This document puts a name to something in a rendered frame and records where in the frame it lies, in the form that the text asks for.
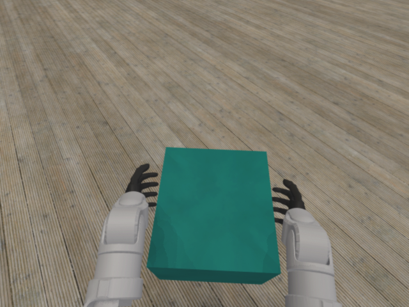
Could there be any robot right hand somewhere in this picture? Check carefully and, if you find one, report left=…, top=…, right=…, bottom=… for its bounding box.
left=272, top=179, right=305, bottom=224

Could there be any robot left hand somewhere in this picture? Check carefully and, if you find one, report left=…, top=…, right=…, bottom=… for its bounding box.
left=125, top=164, right=158, bottom=207

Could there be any carton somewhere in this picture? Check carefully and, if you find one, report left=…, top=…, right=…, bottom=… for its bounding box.
left=146, top=147, right=281, bottom=285

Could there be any robot right forearm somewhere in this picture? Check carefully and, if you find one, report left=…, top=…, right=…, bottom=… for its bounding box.
left=281, top=208, right=343, bottom=307

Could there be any robot left forearm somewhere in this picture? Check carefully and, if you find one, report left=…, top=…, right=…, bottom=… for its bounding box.
left=83, top=191, right=148, bottom=307

